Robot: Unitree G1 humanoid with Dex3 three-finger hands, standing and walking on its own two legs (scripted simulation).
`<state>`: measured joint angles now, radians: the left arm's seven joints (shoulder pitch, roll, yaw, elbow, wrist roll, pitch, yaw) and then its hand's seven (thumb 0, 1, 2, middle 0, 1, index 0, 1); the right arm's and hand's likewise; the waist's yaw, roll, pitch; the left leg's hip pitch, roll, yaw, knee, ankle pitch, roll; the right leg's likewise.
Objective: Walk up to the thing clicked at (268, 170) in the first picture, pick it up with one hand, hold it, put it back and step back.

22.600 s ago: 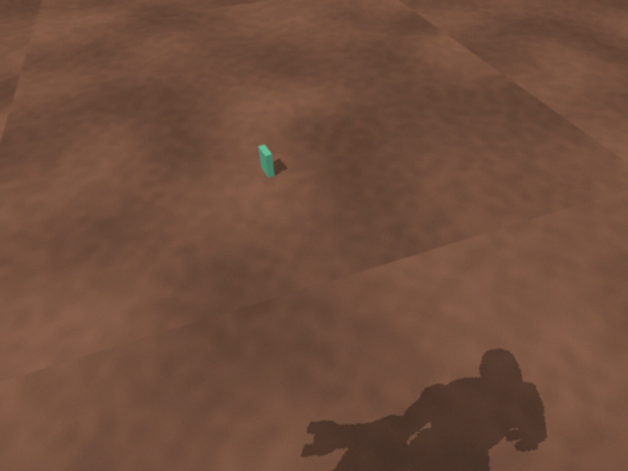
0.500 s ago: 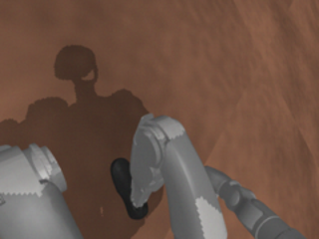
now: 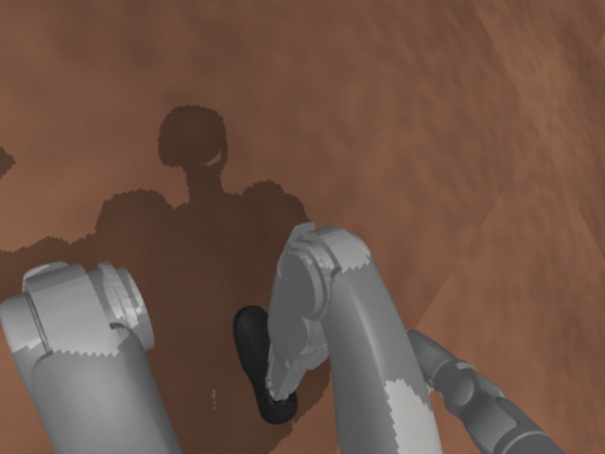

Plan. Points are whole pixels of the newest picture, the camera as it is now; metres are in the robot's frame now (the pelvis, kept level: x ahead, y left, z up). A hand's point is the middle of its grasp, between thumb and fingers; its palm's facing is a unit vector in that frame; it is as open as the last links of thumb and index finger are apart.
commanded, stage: rise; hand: left
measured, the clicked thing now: out of the picture +0.44 +0.34 -0.22
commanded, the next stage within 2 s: home in 0.14 s
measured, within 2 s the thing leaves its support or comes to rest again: neither
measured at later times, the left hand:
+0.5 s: hand out of the picture +0.26 +0.48 -0.01, palm faces +0.54 -0.69 -0.49, open 17.3 cm
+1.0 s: hand out of the picture +0.21 +0.33 +0.19, palm faces +0.43 -0.77 -0.46, open 17.5 cm
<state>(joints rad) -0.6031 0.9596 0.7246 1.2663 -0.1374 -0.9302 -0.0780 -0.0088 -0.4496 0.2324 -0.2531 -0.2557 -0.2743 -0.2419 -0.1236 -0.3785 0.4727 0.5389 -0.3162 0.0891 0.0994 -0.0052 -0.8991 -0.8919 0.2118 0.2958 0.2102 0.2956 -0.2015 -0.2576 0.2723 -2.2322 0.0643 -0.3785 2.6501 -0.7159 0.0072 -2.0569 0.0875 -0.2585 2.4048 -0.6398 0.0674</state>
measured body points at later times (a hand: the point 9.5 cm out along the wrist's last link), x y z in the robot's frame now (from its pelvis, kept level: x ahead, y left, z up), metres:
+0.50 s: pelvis +0.00 -0.01 +0.07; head +0.18 +0.11 +0.46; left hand +0.22 +0.51 +0.02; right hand +0.23 -0.22 -0.04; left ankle +0.08 +0.12 -0.25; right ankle +0.14 -0.12 -0.25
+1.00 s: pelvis +0.06 -0.01 +0.30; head +0.19 +0.05 +0.72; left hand +0.19 +0.37 +0.22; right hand +0.31 -0.21 +0.19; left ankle +0.08 +0.12 -0.25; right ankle +0.13 -0.12 -0.25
